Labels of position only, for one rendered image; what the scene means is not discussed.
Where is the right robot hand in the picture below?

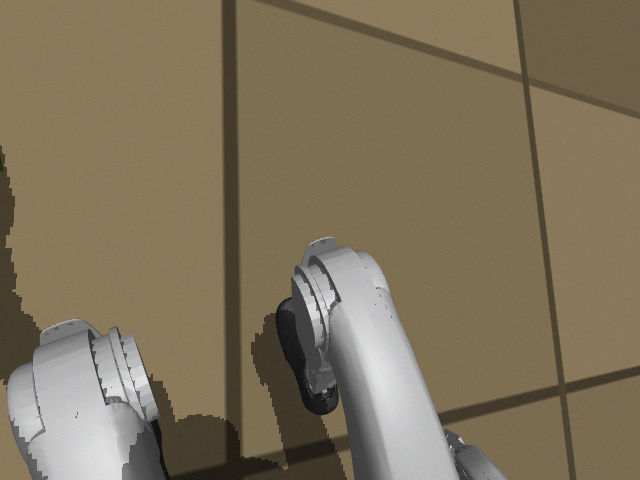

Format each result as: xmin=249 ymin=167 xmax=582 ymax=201
xmin=444 ymin=429 xmax=508 ymax=480

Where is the right robot foot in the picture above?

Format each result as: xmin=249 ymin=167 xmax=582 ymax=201
xmin=276 ymin=297 xmax=339 ymax=415

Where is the left robot foot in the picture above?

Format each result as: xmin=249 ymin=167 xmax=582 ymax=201
xmin=151 ymin=419 xmax=170 ymax=480

